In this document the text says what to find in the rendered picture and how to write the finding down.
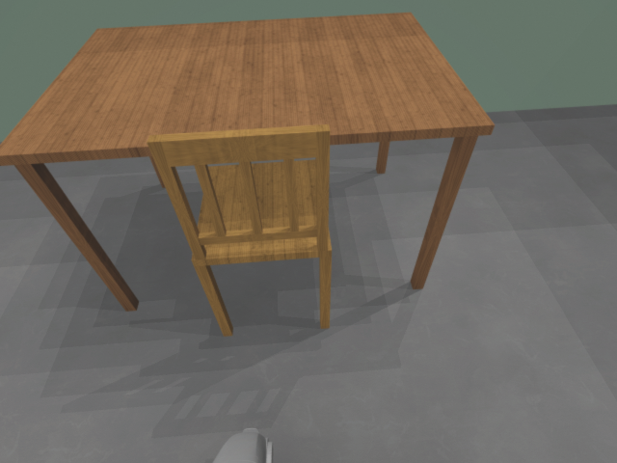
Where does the robot left thigh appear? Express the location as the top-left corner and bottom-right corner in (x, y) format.
(212, 432), (273, 463)

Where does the table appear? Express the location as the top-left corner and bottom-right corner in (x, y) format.
(0, 13), (495, 312)

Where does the chair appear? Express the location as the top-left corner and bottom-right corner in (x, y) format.
(147, 124), (332, 337)

